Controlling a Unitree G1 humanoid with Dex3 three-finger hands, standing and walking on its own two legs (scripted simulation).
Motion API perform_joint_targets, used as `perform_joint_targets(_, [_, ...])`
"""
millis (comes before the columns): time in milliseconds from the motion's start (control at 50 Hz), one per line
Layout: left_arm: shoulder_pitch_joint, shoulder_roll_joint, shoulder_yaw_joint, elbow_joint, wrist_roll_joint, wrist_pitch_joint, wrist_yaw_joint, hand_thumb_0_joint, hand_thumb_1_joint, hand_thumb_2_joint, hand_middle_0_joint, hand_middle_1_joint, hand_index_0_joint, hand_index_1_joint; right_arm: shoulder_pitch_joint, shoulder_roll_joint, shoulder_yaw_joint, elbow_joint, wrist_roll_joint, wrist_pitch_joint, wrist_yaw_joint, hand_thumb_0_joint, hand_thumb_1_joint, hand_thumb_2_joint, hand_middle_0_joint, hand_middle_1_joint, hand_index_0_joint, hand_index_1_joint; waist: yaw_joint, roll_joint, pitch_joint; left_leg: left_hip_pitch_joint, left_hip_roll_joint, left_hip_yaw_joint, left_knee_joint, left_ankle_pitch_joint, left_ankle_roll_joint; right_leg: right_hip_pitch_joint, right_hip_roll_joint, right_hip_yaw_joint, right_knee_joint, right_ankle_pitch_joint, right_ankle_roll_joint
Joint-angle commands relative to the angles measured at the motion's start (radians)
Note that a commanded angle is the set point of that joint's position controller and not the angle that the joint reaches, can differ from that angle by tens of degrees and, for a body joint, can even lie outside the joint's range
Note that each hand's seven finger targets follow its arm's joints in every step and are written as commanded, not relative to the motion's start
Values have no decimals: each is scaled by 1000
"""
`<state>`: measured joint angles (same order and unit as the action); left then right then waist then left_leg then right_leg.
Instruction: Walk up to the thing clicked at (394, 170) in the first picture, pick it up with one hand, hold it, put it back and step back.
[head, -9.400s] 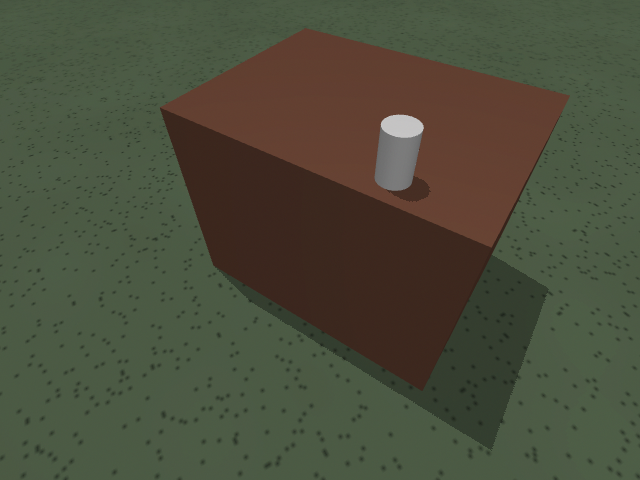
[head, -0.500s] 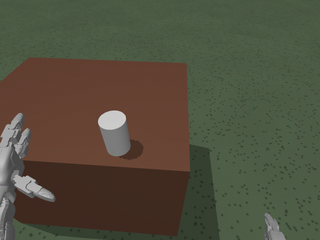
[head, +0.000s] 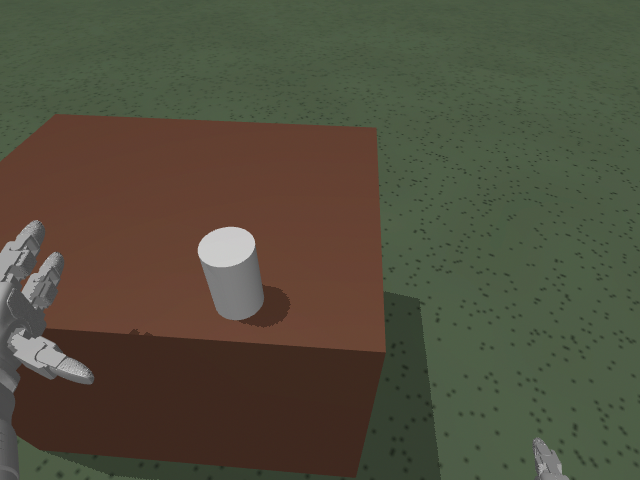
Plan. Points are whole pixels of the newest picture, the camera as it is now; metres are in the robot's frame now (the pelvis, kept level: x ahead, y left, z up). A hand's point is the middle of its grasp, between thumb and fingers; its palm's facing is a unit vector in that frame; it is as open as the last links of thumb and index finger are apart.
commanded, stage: go down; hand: left
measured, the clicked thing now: (233, 274) +0.44 +0.19 -0.01
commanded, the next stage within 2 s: none
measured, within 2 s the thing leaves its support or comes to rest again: neither
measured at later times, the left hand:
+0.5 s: hand (60, 272) +0.32 +0.35 +0.12, palm faces +0.15 -0.99 +0.01, open 17.6 cm
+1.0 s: hand (54, 261) +0.34 +0.37 +0.12, palm faces +0.16 -0.99 +0.00, open 17.5 cm
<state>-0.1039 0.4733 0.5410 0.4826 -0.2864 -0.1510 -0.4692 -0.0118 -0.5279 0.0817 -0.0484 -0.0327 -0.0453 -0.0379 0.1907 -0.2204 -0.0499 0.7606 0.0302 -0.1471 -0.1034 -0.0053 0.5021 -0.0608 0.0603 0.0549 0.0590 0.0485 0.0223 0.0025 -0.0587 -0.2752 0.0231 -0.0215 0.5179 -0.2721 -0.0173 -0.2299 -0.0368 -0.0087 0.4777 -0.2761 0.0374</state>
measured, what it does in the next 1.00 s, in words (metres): stands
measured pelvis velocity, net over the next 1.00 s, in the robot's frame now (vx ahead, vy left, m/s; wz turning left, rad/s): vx -0.01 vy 0.00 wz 0.00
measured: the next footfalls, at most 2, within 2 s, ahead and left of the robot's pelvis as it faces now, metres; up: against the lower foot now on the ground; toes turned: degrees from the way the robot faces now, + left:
none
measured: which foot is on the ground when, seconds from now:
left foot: down 0.00-1.00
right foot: down 0.00-1.00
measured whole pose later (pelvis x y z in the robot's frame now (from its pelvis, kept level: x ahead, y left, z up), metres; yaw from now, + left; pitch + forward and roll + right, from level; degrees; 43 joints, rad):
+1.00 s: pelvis -0.01 +0.00 -0.01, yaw +0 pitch +9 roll -2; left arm -0.47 0.73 0.62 0.96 -0.25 -0.15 -0.60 -0.01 -0.55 0.08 -0.05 -0.04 -0.05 -0.05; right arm 0.18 -0.22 0.03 0.74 0.01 -0.21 -0.15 -0.01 0.51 -0.06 0.06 0.06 0.06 0.05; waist -0.04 -0.02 -0.10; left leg -0.48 0.03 -0.03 0.63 -0.30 -0.01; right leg -0.42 -0.03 -0.01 0.57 -0.29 0.04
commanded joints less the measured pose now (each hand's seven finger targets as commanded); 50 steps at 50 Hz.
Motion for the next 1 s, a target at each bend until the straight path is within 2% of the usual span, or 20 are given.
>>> perform_joint_targets(0, [-364,393,116,-131,-58,-49,-51,0,-547,89,-36,-41,-37,-46,-84,-110,2,-103,2,-57,-22,0,523,-56,50,50,50,50,-19,85,-160,95,-28,27,-42,318,26,12,22,-33,-45,306,-31])
perform_joint_targets(40, [-391,382,91,-41,-62,-37,-89,0,-588,91,-34,-43,-32,-50,-123,-150,-19,-137,-1,-68,-38,0,522,-57,50,50,50,50,-42,52,-155,102,-30,26,-49,265,32,-19,22,-29,-51,262,-28])
perform_joint_targets(80, [-437,407,80,20,-57,-27,-118,0,-562,75,-36,-26,-35,-32,-116,-116,26,-104,-5,-70,-41,0,530,-54,50,50,50,50,-43,74,-139,90,-37,27,-53,230,36,-39,19,-29,-62,234,-28])
perform_joint_targets(140, [-496,483,95,85,-34,-30,-139,0,-589,67,-35,-27,-35,-33,-111,-178,-3,-145,-15,-83,-56,0,528,-55,50,50,50,50,-52,84,-176,96,-40,24,-53,188,36,-57,24,-29,-59,193,-32])
perform_joint_targets(240, [-596,563,146,110,-36,-55,-137,0,-577,67,-32,-35,-35,-37,-76,-169,18,-205,-21,-104,-57,0,535,-53,50,50,50,50,-50,80,-242,107,-41,20,-36,171,35,-66,28,-34,-51,174,-32])
perform_joint_targets(300, [-572,524,113,182,-28,-54,-129,0,-553,86,-29,-44,-31,-47,-69,-161,21,-204,-20,-110,-54,0,540,-53,50,50,49,50,-46,90,-208,77,-38,17,-37,148,30,-95,31,-35,-43,148,-38])
perform_joint_targets(340, [-610,555,112,174,-16,-61,-127,0,-567,83,-32,-40,-33,-45,-62,-136,38,-180,-21,-112,-54,0,545,-51,49,50,49,50,-40,126,-221,69,-38,17,-31,147,26,-104,31,-35,-37,143,-40])
perform_joint_targets(360, [-606,576,128,172,-15,-63,-124,0,-542,83,-32,-37,-33,-41,-80,-156,23,-194,-22,-114,-56,0,547,-51,49,50,49,50,-35,128,-241,60,-37,15,-28,153,24,-100,32,-35,-33,148,-41])
perform_joint_targets(500, [-637,597,124,216,-6,-67,-115,0,-536,88,-35,-37,-34,-43,-107,-131,51,-177,-19,-117,-54,0,537,-54,50,50,50,50,-24,142,-265,28,-26,6,-4,188,19,-106,39,-35,-7,162,-43])
perform_joint_targets(540, [-654,603,124,206,-6,-72,-117,0,-559,91,-38,-48,-38,-54,-104,-176,6,-188,-21,-118,-61,0,533,-55,50,50,50,50,-40,142,-297,62,-21,4,9,215,17,-118,41,-35,1,179,-42])
perform_joint_targets(580, [-647,589,103,221,6,-71,-119,0,-521,91,-37,-41,-36,-47,-84,-164,22,-187,-22,-118,-58,0,537,-54,50,50,50,50,-50,136,-299,72,-16,0,11,229,16,-135,44,-40,5,182,-44])
perform_joint_targets(600, [-673,633,127,188,9,-75,-114,0,-534,90,-40,-45,-38,-51,-58,-165,17,-153,-23,-115,-59,0,536,-55,50,50,50,50,-43,170,-315,75,-20,3,19,246,16,-133,42,-37,9,197,-45])
perform_joint_targets(640, [-629,612,124,244,9,-69,-119,0,-548,82,-44,-51,-45,-55,-56,-177,6,-167,-22,-119,-59,0,528,-56,50,50,50,50,-54,135,-312,71,-16,-1,24,261,18,-137,44,-40,10,205,-43])
perform_joint_targets(660, [-668,633,132,184,5,-76,-118,0,-552,83,-44,-50,-44,-54,-49,-166,4,-137,-21,-117,-57,0,528,-56,50,50,50,50,-48,168,-319,73,-20,2,28,272,17,-134,41,-37,14,219,-43])
perform_joint_targets(700, [-647,602,116,220,4,-72,-129,0,-555,86,-44,-55,-45,-60,-52,-160,9,-136,-20,-117,-58,0,527,-56,50,50,50,50,-63,155,-314,91,-13,-1,36,313,18,-158,43,-41,21,237,-43])
perform_joint_targets(820, [-683,620,117,232,3,-71,-138,0,-556,81,-44,-47,-44,-52,-89,-145,21,-119,-21,-120,-55,0,527,-56,50,50,50,50,-59,159,-282,44,-18,3,40,261,20,-172,40,-40,23,206,-42])
perform_joint_targets(900, [-686,644,135,258,3,-69,-136,0,-561,75,-46,-48,-46,-53,-90,-181,2,-176,-22,-121,-60,0,525,-57,50,50,49,50,-66,138,-311,48,-14,-3,53,276,19,-171,43,-42,37,212,-42])
perform_joint_targets(920, [-673,633,122,289,8,-64,-141,0,-559,80,-45,-50,-46,-54,-93,-157,29,-180,-23,-120,-59,0,527,-56,50,50,49,50,-65,116,-314,41,-16,-3,54,268,24,-165,43,-42,32,209,-39])
perform_joint_targets(960, [-711,664,142,250,6,-71,-141,0,-554,80,-44,-53,-46,-56,-65,-136,38,-133,-24,-115,-55,0,530,-56,50,50,50,50,-54,170,-313,36,-16,-4,59,265,18,-187,42,-42,45,199,-43])
perform_joint_targets(980, [-711,669,144,259,10,-71,-144,0,-542,81,-42,-51,-44,-54,-57,-152,21,-151,-26,-117,-56,0,531,-55,50,50,50,50,-66,167,-340,52,-16,-4,68,280,19,-192,41,-41,51,209,-43])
